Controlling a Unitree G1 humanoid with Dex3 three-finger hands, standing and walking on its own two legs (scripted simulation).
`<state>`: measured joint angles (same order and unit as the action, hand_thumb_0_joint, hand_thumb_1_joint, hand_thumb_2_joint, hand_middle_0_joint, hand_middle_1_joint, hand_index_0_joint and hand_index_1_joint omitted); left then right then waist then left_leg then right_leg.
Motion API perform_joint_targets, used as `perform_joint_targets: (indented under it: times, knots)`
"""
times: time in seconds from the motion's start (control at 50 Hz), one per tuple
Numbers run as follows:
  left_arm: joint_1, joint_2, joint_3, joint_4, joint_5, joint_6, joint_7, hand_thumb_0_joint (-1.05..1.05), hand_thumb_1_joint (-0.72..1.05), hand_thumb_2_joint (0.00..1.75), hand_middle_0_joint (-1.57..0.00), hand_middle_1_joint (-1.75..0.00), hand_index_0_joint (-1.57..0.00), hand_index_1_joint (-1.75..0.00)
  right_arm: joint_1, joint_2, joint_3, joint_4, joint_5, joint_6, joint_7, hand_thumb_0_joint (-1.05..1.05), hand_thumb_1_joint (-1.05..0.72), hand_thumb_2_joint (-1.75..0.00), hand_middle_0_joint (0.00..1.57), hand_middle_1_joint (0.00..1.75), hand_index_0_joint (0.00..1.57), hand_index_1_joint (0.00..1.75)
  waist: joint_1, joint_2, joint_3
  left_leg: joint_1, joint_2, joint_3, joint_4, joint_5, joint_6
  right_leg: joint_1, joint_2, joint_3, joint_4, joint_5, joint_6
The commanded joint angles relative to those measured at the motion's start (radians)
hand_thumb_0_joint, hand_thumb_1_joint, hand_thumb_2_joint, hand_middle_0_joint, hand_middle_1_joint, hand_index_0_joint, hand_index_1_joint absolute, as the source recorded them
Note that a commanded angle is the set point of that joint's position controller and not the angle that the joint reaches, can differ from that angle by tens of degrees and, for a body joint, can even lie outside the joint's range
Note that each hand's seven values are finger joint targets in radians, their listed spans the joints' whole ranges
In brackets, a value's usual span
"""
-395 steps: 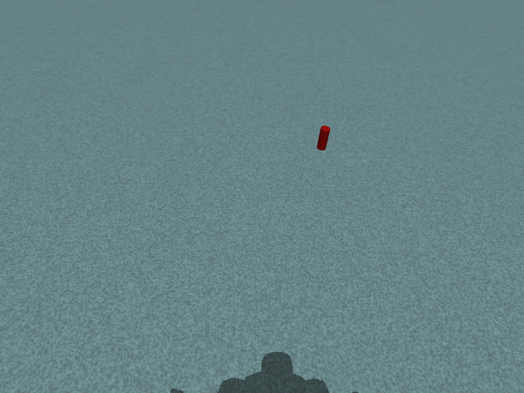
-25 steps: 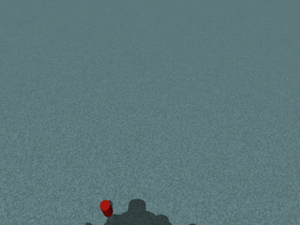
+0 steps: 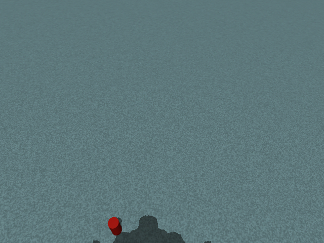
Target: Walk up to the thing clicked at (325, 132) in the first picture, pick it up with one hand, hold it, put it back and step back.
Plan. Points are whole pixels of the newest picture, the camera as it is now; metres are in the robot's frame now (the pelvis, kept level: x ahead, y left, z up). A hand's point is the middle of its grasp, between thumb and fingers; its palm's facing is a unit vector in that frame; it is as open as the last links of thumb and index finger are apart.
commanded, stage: go down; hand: left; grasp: from the side
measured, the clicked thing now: (115, 226) +0.36 +0.23 -0.71
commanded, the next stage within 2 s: none
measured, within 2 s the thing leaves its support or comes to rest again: neither
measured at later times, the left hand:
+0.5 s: hand out of the picture +0.14 +0.27 -0.18, palm faces +0.00 -0.93 -0.37, open 14.9 cm
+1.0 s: hand out of the picture +0.13 +0.28 -0.20, palm faces +0.03 -0.93 -0.36, open 17.1 cm
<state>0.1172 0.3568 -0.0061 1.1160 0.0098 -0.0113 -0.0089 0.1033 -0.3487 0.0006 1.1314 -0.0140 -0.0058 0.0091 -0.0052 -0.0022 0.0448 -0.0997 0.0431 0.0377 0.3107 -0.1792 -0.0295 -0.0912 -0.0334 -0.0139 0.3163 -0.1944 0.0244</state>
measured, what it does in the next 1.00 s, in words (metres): lowers itself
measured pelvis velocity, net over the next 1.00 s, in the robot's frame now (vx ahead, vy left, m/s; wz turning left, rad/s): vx -0.01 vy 0.02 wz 0.02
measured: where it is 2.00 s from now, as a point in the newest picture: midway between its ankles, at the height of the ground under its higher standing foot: outside the picture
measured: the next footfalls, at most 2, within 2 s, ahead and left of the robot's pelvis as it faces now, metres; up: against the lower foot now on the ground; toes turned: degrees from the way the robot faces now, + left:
none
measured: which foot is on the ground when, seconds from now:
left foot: down 0.00-1.00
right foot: down 0.00-1.00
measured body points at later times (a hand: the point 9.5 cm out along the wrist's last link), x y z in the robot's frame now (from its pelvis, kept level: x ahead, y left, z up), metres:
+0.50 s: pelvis -0.01 +0.01 -0.04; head +0.05 +0.02 +0.40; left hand +0.14 +0.32 -0.15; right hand +0.11 -0.25 -0.15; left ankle -0.01 +0.14 -0.75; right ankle -0.01 -0.13 -0.75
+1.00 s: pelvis -0.01 +0.02 -0.09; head +0.07 +0.04 +0.35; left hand +0.13 +0.33 -0.17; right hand +0.16 -0.23 -0.17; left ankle -0.01 +0.14 -0.75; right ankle -0.01 -0.13 -0.75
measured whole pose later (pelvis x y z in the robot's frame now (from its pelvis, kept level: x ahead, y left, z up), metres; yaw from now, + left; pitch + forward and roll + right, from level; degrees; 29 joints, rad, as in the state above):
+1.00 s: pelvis -0.01 +0.02 -0.09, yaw +1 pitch +17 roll -3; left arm 0.33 0.35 0.21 0.31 0.06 0.28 -0.06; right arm 0.22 -0.22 0.00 0.54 0.00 -0.15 -0.08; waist -0.04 0.01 -0.13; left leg -0.89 0.05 -0.03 1.13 -0.53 -0.01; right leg -0.83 -0.04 -0.04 1.07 -0.52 0.04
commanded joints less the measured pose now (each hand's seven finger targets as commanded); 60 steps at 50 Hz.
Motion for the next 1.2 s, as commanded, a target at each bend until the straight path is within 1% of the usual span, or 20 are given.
perform_joint_targets:
  times: [0.0,0.02,0.04,0.08,0.1,0.14,0.18,0.22,0.3,0.34,0.38,0.4,0.42,0.46,0.58,0.66,0.86,1.0,1.06,1.18]
  knots:
    - [-0.463,0.092,0.07,-0.33,-0.037,-0.098,0.038,0.0,0.66,0.93,-0.23,-0.54,-0.2,-0.54,0.047,-0.074,-0.012,-0.292,0.072,-0.07,-0.043,0.0,-0.98,-0.93,0.2,0.3,0.2,0.3,-0.077,0.0,-0.026,-0.102,-0.045,0.028,0.045,-0.004,0.04,-0.166,0.02,-0.017,0.012,0.048,-0.023]
    - [-0.264,0.206,0.139,-0.155,-0.008,-0.061,0.039,0.0,0.62,0.89,-0.21,-0.62,-0.21,-0.62,0.085,-0.112,-0.034,-0.291,0.076,-0.057,-0.053,0.0,-0.96,-0.92,0.2,0.3,0.2,0.3,-0.044,-0.01,-0.007,-0.131,-0.043,0.03,0.054,-0.019,0.039,-0.171,0.029,-0.024,0.016,0.01,-0.03]
    - [-0.238,0.21,0.152,-0.086,0.017,-0.043,0.026,0.0,0.54,0.87,-0.2,-0.69,-0.2,-0.69,0.098,-0.111,-0.048,-0.306,0.065,-0.053,-0.051,0.0,-0.93,-0.91,0.2,0.3,0.2,0.3,-0.043,-0.039,-0.043,-0.155,-0.046,0.024,0.092,-0.01,0.041,-0.189,0.031,-0.027,0.042,0.006,-0.033]
    - [-0.292,0.259,0.197,-0.115,0.067,-0.05,0.003,0.0,0.38,0.71,-0.04,-0.53,-0.04,-0.53,0.113,-0.107,-0.075,-0.361,0.047,-0.06,-0.054,0.0,-0.93,-0.91,0.2,0.3,0.2,0.3,-0.017,-0.053,-0.17,-0.171,-0.046,0.016,0.16,0.052,0.043,-0.178,0.022,-0.021,0.121,0.081,-0.031]
    - [-0.18,0.259,0.229,-0.073,0.094,-0.04,-0.002,0.0,0.3,0.63,0.0,-0.48,0.0,-0.45,0.141,-0.096,-0.083,-0.369,0.036,-0.062,-0.05,0.0,-0.94,-0.91,0.2,0.3,0.2,0.3,0.014,-0.015,-0.228,-0.195,-0.055,0.016,0.19,0.096,0.037,-0.159,0.018,-0.022,0.159,0.113,-0.034]
    - [-0.1,0.206,0.223,-0.122,0.116,-0.024,-0.009,0.0,0.22,0.63,-0.01,-0.48,-0.01,-0.45,0.158,-0.084,-0.093,-0.415,0.031,-0.066,-0.042,0.0,-0.91,-0.9,0.2,0.3,0.2,0.3,0.032,0.042,-0.285,-0.202,-0.061,0.014,0.225,0.151,0.028,-0.161,0.021,-0.02,0.209,0.156,-0.04]
    - [-0.087,0.201,0.235,-0.183,0.123,0.008,0.002,0.0,0.11,0.73,-0.08,-0.64,-0.11,-0.61,0.146,-0.081,-0.098,-0.455,0.035,-0.07,-0.044,0.0,-0.99,-0.92,0.2,0.3,0.2,0.3,0.033,0.065,-0.282,-0.203,-0.061,0.009,0.225,0.161,0.021,-0.18,0.028,-0.026,0.209,0.15,-0.041]
    - [-0.079,0.194,0.235,-0.244,0.127,0.049,0.006,0.0,-0.05,0.57,0.0,-0.48,-0.01,-0.46,0.136,-0.075,-0.099,-0.496,0.041,-0.068,-0.041,0.0,-0.86,-0.89,0.2,0.3,0.2,0.3,0.019,0.048,-0.283,-0.208,-0.052,-0.001,0.235,0.158,0.022,-0.201,0.035,-0.033,0.216,0.136,-0.039]
    - [-0.1,0.166,0.226,-0.339,0.115,0.101,0.009,0.0,-0.24,0.56,-0.02,-0.5,-0.03,-0.49,0.115,-0.064,-0.091,-0.548,0.039,-0.08,-0.039,0.0,-0.85,-0.89,0.2,0.3,0.2,0.3,-0.004,0.015,-0.233,-0.28,-0.042,-0.004,0.283,0.068,0.024,-0.294,0.039,-0.037,0.257,0.04,-0.037]
    - [-0.102,0.162,0.231,-0.405,0.104,0.111,0.008,0.0,-0.36,0.4,-0.02,-0.34,-0.02,-0.33,0.122,-0.063,-0.093,-0.56,0.036,-0.093,-0.041,0.0,-0.79,-0.87,0.2,0.3,0.2,0.3,-0.008,0.019,-0.24,-0.306,-0.039,-0.008,0.313,0.041,0.023,-0.331,0.04,-0.038,0.287,0.012,-0.036]
    - [-0.058,0.144,0.223,-0.442,0.1,0.118,0.003,0.0,-0.44,0.46,-0.04,-0.46,-0.04,-0.46,0.138,-0.059,-0.094,-0.567,0.035,-0.108,-0.042,0.0,-0.82,-0.88,0.2,0.3,0.2,0.3,-0.016,0.041,-0.271,-0.323,-0.033,-0.013,0.356,0.057,0.023,-0.367,0.041,-0.041,0.34,0.028,-0.036]
    - [-0.061,0.156,0.233,-0.47,0.101,0.12,-0.001,0.0,-0.47,0.38,-0.03,-0.38,-0.03,-0.38,0.14,-0.061,-0.097,-0.574,0.032,-0.112,-0.044,0.0,-0.78,-0.87,0.2,0.3,0.2,0.3,-0.017,0.038,-0.281,-0.335,-0.031,-0.015,0.377,0.059,0.021,-0.387,0.042,-0.041,0.363,0.029,-0.034]
    - [-0.06,0.154,0.228,-0.498,0.1,0.122,-0.006,0.0,-0.48,0.43,-0.05,-0.46,-0.05,-0.45,0.142,-0.063,-0.097,-0.578,0.033,-0.118,-0.044,0.0,-0.82,-0.88,0.2,0.3,0.2,0.3,-0.023,0.053,-0.282,-0.344,-0.024,-0.022,0.391,0.053,0.018,-0.411,0.043,-0.044,0.387,0.019,-0.036]
    - [-0.035,0.161,0.24,-0.568,0.098,0.126,-0.009,0.0,-0.51,0.29,-0.04,-0.3,-0.04,-0.3,0.14,-0.059,-0.099,-0.6,0.03,-0.13,-0.048,0.0,-0.79,-0.87,0.2,0.3,0.2,0.3,-0.017,0.065,-0.311,-0.365,-0.022,-0.029,0.425,0.059,0.017,-0.432,0.041,-0.046,0.42,0.019,-0.035]
    - [0.088,0.167,0.255,-0.695,0.099,0.188,-0.015,0.0,-0.55,0.28,-0.07,-0.32,-0.07,-0.32,0.148,-0.053,-0.094,-0.623,0.03,-0.145,-0.063,0.0,-0.83,-0.88,0.2,0.3,0.2,0.3,-0.021,0.066,-0.342,-0.431,-0.02,-0.037,0.504,0.057,0.021,-0.478,0.038,-0.041,0.489,0.02,-0.031]
    - [0.132,0.168,0.26,-0.781,0.087,0.229,-0.019,0.0,-0.57,0.15,-0.07,-0.19,-0.07,-0.19,0.123,-0.05,-0.087,-0.661,0.028,-0.158,-0.076,0.0,-0.8,-0.87,0.2,0.3,0.2,0.3,-0.029,0.077,-0.337,-0.466,-0.016,-0.046,0.539,0.054,0.021,-0.528,0.04,-0.045,0.527,0.007,-0.031]
    - [0.222,0.171,0.286,-0.92,0.06,0.266,-0.033,0.0,-0.57,0.18,-0.08,-0.23,-0.08,-0.22,0.117,-0.036,-0.078,-0.712,0.019,-0.19,-0.099,0.0,-0.84,-0.88,0.2,0.3,0.2,0.3,-0.031,0.092,-0.368,-0.568,-0.012,-0.065,0.637,0.045,0.025,-0.614,0.039,-0.051,0.621,-0.015,-0.033]
    - [0.266,0.175,0.312,-0.954,0.044,0.246,-0.042,0.0,-0.55,0.14,-0.07,-0.16,-0.07,-0.16,0.115,-0.029,-0.077,-0.735,0.015,-0.203,-0.104,0.0,-0.85,-0.88,0.2,0.3,0.2,0.3,-0.035,0.083,-0.379,-0.638,-0.016,-0.062,0.688,-0.036,0.032,-0.67,0.04,-0.047,0.655,-0.07,-0.034]
    - [0.187,0.204,0.335,-0.958,0.041,0.216,-0.044,0.0,-0.56,0.15,-0.07,-0.16,-0.07,-0.16,0.113,-0.027,-0.074,-0.729,0.013,-0.212,-0.107,0.0,-0.86,-0.89,0.2,0.3,0.2,0.3,-0.044,0.097,-0.392,-0.666,-0.014,-0.067,0.722,-0.041,0.032,-0.709,0.038,-0.043,0.686,-0.072,-0.034]
    - [0.014,0.27,0.43,-0.732,-0.004,0.045,-0.106,0.0,-0.56,0.15,-0.07,-0.17,-0.07,-0.17,0.114,-0.049,-0.08,-0.673,0.007,-0.242,-0.097,0.0,-0.9,-0.9,0.2,0.3,0.2,0.3,-0.043,0.066,-0.371,-0.864,-0.018,-0.059,0.86,-0.173,0.041,-0.887,0.032,-0.027,0.82,-0.181,-0.037]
